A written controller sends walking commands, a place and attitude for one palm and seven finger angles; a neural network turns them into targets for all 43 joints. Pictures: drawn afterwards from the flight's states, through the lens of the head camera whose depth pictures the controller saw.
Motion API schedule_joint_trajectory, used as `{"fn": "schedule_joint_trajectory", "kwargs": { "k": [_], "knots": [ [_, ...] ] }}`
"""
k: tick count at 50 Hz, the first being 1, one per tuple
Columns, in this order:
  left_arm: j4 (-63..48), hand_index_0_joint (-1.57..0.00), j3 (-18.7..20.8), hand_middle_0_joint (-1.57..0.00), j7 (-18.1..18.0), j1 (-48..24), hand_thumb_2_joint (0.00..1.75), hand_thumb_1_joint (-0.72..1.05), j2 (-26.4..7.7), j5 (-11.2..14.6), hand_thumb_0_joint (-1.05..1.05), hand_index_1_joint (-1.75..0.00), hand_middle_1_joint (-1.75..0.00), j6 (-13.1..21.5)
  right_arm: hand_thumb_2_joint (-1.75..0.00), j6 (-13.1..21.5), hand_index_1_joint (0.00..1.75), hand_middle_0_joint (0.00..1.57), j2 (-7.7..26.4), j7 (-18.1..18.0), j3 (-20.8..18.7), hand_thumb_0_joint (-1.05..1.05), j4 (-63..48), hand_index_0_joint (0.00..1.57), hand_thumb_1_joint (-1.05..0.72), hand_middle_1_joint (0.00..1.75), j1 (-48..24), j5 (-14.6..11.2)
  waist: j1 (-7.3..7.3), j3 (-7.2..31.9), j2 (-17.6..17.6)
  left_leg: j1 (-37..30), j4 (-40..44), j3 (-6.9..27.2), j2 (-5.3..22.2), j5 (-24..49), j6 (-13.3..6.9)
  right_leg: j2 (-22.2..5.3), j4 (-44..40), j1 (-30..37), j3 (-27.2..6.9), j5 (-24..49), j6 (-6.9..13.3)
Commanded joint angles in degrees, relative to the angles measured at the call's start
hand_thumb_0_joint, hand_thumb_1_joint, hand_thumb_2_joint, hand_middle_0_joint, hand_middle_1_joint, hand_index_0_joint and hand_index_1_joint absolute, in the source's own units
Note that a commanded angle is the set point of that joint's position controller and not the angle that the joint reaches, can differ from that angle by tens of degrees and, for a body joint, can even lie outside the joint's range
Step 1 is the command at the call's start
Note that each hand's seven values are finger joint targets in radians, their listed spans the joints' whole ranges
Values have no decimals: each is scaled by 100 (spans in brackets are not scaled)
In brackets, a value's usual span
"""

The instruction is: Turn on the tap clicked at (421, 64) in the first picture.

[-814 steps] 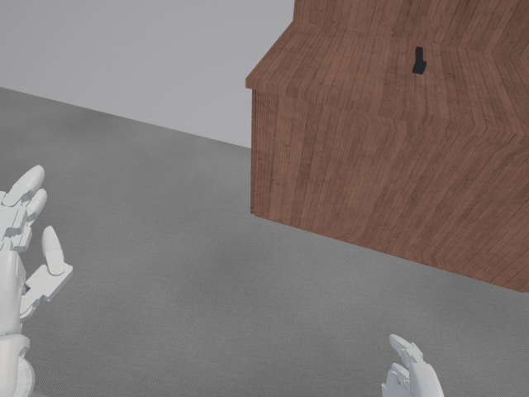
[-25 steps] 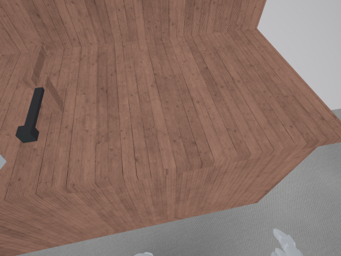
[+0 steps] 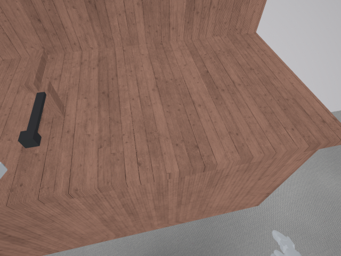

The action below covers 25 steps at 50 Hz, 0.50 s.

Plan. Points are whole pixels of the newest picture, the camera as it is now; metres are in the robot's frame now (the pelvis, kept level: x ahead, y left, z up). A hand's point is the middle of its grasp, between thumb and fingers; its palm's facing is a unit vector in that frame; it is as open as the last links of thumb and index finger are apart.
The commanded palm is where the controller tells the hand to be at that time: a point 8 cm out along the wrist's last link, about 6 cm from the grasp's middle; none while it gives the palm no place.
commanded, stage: reach beside the lever's end, fingers flat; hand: left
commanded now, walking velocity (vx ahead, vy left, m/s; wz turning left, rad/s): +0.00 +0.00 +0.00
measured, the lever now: (30, 138) +0.31 +0.34 +0.11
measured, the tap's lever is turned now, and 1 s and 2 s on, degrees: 0 0 2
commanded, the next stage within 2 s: push the lever round in 0.84 s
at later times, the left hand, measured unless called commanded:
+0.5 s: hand out of the picture +0.24 +0.38 +0.10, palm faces +0.61 -0.78 -0.13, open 7.8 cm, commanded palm +0.20 +0.41 +0.10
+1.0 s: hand out of the picture +0.24 +0.38 +0.10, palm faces +0.59 -0.80 -0.13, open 7.8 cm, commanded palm +0.20 +0.40 +0.10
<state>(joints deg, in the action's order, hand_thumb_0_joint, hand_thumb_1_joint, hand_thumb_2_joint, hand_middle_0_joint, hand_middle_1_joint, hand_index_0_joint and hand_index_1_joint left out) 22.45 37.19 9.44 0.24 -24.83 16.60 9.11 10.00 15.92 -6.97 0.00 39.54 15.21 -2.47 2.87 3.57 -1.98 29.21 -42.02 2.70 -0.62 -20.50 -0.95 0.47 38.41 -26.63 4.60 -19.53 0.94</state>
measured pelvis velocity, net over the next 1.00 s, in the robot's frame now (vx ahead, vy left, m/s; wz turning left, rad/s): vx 0.00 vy -0.01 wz -0.01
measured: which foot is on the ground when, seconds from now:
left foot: down 0.00-1.00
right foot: down 0.00-1.00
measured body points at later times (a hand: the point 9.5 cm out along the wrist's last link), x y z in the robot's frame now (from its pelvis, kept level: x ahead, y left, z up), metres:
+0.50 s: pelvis +0.00 +0.00 +0.00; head +0.04 +0.01 +0.45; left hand +0.20 +0.42 +0.10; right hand +0.16 -0.25 -0.09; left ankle +0.00 +0.11 -0.72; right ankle +0.00 -0.11 -0.72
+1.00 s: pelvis +0.00 -0.01 +0.00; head +0.03 -0.01 +0.45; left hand +0.21 +0.42 +0.11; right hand +0.14 -0.27 -0.10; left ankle +0.00 +0.11 -0.72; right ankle +0.00 -0.11 -0.72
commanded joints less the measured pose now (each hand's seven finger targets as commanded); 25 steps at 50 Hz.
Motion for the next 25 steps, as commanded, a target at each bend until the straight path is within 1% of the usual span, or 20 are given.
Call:
{"fn": "schedule_joint_trajectory", "kwargs": {
  "k": [1, 2, 3, 4, 5, 6, 9, 10, 11, 12, 14, 15, 16, 17, 18, 21, 22, 23, 24, 25],
  "knots": [
    [-1641, -15, 344, -15, -122, -1780, 90, 90, -2255, -106, 0, -15, -15, 476, -90, 364, 30, 20, 795, -154, -224, 0, -698, 20, -90, 30, -343, 8, -194, 1122, -672, -936, 680, 199, -8, 1105, -49, 82, -493, 196, -195, 795, 61],
    [-1662, -15, 294, -15, -162, -1910, 90, 90, -2216, -131, 0, -15, -15, 485, -90, 372, 30, 20, 782, -156, -219, 0, -693, 20, -90, 30, -310, 27, -230, 1298, -595, -1004, 694, 215, -11, 1116, -34, 83, -464, 226, -181, 793, 59],
    [-1575, -15, 247, -15, -172, -1824, 90, 90, -2153, -134, 0, -15, -15, 469, -90, 380, 30, 20, 759, -159, -209, 0, -695, 20, -90, 30, -331, 29, -196, 1276, -650, -997, 705, 213, -17, 1084, -16, 84, -470, 246, -187, 772, 64],
    [-1517, -15, 367, -15, -187, -1722, 90, 90, -2248, -130, 0, -15, -15, 452, -90, 379, 30, 20, 764, -162, -206, 0, -690, 20, -90, 30, -335, 34, -149, 1367, -617, -980, 695, 212, -11, 1167, -8, 84, -458, 342, -179, 846, 70],
    [-1538, -15, 360, -15, -181, -1643, 90, 90, -2220, -124, 0, -15, -15, 431, -90, 381, 30, 20, 739, -158, -202, 0, -704, 20, -90, 30, -362, 35, -114, 1411, -757, -1039, 697, 208, -12, 1308, 24, 80, -440, 391, -167, 947, 81],
    [-1572, -15, 433, -15, -204, -1492, 90, 90, -2294, -152, 0, -15, -15, 396, -90, 373, 30, 20, 730, -151, -189, 0, -703, 20, -90, 30, -388, 28, -18, 1524, -902, -1115, 690, 197, 0, 1497, 43, 82, -429, 518, -168, 1078, 100],
    [-1481, -15, 389, -15, -177, -758, 90, 90, -1988, -40, 0, -15, -15, 131, -90, 354, 30, 20, 708, -78, -208, 0, -835, 20, -90, 30, -385, 3, 99, 1602, -706, -1114, 687, 180, 21, 1985, 97, 83, -409, 694, -103, 1467, 80],
    [-1360, -15, 410, -15, -165, -481, 90, 90, -1926, 8, 0, -15, -15, 14, -90, 331, 30, 20, 712, -61, -213, 0, -876, 20, -90, 30, -371, -19, 124, 1496, -483, -1032, 709, 194, 37, 2074, 118, 94, -406, 701, -63, 1511, 68],
    [-1206, -15, 446, -15, -179, -207, 90, 90, -1862, 27, 0, -15, -15, -81, -90, 302, 30, 20, 716, -38, -202, 0, -884, 20, -90, 30, -412, -38, 185, 1339, -451, -993, 714, 179, 44, 2167, 117, 96, -436, 715, -52, 1586, 66],
    [-1177, -15, 380, -15, -170, -192, 90, 90, -1743, 74, 0, -15, -15, -164, -90, 275, 30, 20, 732, -13, -205, 0, -920, 20, -90, 30, -377, -49, 124, 1248, -204, -886, 702, 188, 44, 2153, 111, 95, -426, 651, -24, 1625, 44],
    [-1154, -15, 554, -15, -176, 74, 90, 90, -1781, 159, 0, -15, -15, -239, -90, 227, 30, 20, 758, 25, -245, 0, -977, 20, -90, 30, -370, -50, 178, 1127, 140, -735, 689, 167, 38, 2188, 98, 97, -454, 698, -14, 1761, 28],
    [-1271, -15, 550, -15, -189, 135, 90, 90, -1743, 175, 0, -15, -15, -227, -90, 207, 30, 20, 761, 42, -268, 0, -1005, 20, -90, 30, -359, -52, 164, 1152, 102, -761, 664, 136, 32, 2199, 85, 95, -444, 666, -27, 1779, 17],
    [-1398, -15, 604, -15, -248, 82, 90, 90, -1819, 144, 0, -15, -15, -169, -90, 196, 30, 20, 747, 50, -250, 0, -995, 20, -90, 30, -408, -53, 185, 1075, -107, -801, 650, 130, 37, 2270, 99, 96, -429, 652, -44, 1798, 33],
    [-1628, -15, 542, -15, -282, -203, 90, 90, -1823, 113, 0, -15, -15, -85, -90, 196, 30, 20, 753, 60, -266, 0, -999, 20, -90, 30, -350, -29, 91, 1178, -219, -867, 633, 138, 29, 2262, 107, 98, -399, 573, -59, 1757, 31],
    [-1742, -15, 582, -15, -330, -231, 90, 90, -1861, 78, 0, -15, -15, 6, -90, 205, 30, 20, 730, 68, -288, 0, -979, 20, -90, 30, -319, -14, 86, 1150, -339, -914, 626, 140, 44, 2218, 121, 113, -398, 508, -74, 1657, 45],
    [-2351, -15, 345, -15, -417, -938, 90, 90, -1835, -46, 0, -15, -15, 395, -90, 273, 30, 20, 715, 34, -270, 0, -877, 20, -90, 30, -347, 39, -83, 1230, -670, -1146, 569, 169, 50, 2084, 128, 136, -348, 315, -123, 1434, 65],
    [-2346, -15, 430, -15, -419, -1021, 90, 90, -1948, -60, 0, -15, -15, 489, -90, 285, 30, 20, 728, 11, -288, 0, -821, 20, -90, 30, -277, 59, -97, 1301, -672, -1151, 585, 185, 46, 1965, 126, 140, -357, 289, -133, 1300, 78],
    [-2296, -15, 207, -15, -361, -1140, 90, 90, -1733, -43, 0, -15, -15, 566, -90, 315, 30, 20, 705, -11, -267, 0, -781, 20, -90, 30, -313, 58, -172, 1175, -701, -1170, 578, 180, 26, 1833, 118, 142, -366, 200, -139, 1211, 84],
    [-2153, -15, 240, -15, -295, -1208, 90, 90, -1790, -24, 0, -15, -15, 600, -90, 336, 30, 20, 735, -49, -265, 0, -714, 20, -90, 30, -312, 55, -206, 1176, -542, -1076, 577, 185, 18, 1628, 87, 135, -378, 192, -148, 1115, 76],
    [-2062, -15, 224, -15, -209, -1249, 90, 90, -1807, -4, 0, -15, -15, 615, -90, 350, 30, 20, 734, -91, -264, 0, -668, 20, -90, 30, -347, 35, -205, 1213, -603, -1068, 585, 174, -5, 1493, 71, 127, -396, 203, -168, 1029, 84]
  ]
}}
